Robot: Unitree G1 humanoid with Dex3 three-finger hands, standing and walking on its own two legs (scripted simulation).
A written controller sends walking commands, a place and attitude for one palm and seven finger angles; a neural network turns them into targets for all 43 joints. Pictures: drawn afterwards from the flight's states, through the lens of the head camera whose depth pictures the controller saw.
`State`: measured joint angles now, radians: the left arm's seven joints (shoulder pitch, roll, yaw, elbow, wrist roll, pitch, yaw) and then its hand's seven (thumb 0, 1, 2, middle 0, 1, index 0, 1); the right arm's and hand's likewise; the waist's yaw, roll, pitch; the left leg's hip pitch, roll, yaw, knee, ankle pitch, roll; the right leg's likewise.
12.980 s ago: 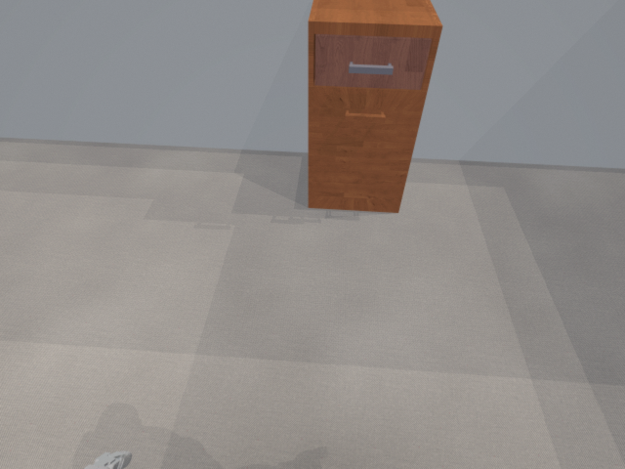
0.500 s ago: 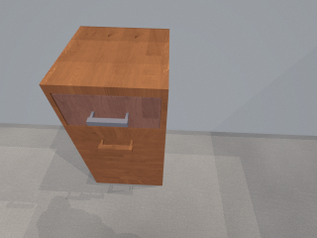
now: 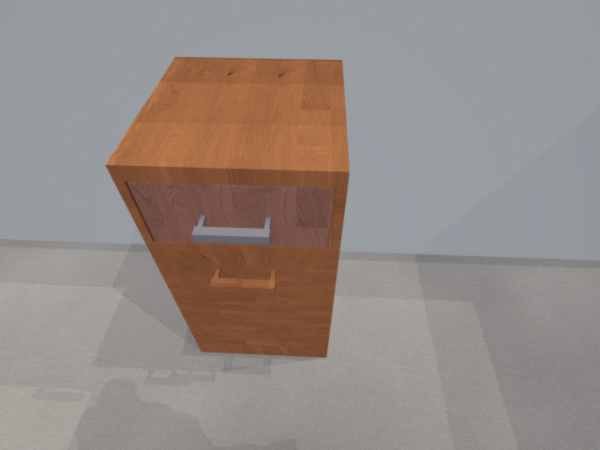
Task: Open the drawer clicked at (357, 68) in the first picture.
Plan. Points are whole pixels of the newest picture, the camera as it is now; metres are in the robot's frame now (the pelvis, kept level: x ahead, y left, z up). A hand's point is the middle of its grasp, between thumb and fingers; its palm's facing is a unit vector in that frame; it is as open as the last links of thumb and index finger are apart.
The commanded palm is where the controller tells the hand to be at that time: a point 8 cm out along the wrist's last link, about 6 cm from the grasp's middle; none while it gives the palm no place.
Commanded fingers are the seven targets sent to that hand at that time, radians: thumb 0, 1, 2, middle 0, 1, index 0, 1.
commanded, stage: come to a stop and stand still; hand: left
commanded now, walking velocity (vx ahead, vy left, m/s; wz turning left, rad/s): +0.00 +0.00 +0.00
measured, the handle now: (233, 228) +0.52 +0.18 -0.07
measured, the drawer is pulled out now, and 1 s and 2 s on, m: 0.00 0.00 0.00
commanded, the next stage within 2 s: look again from close up in 0.12 s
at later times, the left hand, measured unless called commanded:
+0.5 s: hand out of the picture -0.01 +0.18 -0.18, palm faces +0.03 -0.98 -0.18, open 7.4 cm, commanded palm none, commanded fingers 0.00 0.90 0.90 -0.20 -0.30 -0.20 -0.30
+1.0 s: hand out of the picture +0.04 +0.23 -0.11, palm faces +0.02 -0.88 -0.47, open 7.3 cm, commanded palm +0.07 +0.23 -0.05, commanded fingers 0.00 0.71 0.82 -0.21 -0.42 -0.21 -0.42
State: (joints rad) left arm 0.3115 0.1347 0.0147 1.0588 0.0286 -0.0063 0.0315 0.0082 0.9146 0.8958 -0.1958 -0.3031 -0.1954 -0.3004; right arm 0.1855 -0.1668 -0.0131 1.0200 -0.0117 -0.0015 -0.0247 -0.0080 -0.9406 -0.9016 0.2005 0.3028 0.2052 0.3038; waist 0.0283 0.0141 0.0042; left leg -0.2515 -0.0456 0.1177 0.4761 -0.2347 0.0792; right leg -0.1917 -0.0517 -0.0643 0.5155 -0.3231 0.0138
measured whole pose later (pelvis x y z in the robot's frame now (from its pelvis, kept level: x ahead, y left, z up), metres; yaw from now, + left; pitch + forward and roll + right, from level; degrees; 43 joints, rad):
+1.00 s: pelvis -0.04 +0.02 +0.00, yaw +2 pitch +0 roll +0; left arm 0.55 0.26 -0.08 0.26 0.14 0.10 0.22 0.06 0.94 0.88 -0.21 -0.32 -0.21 -0.32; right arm 0.37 -0.20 0.02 0.87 0.06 -0.24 -0.07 0.02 -0.92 -0.90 0.20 0.30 0.21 0.30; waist 0.01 -0.01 -0.01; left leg -0.31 -0.09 0.11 0.47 -0.18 0.08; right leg -0.35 -0.04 -0.04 0.72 -0.38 -0.02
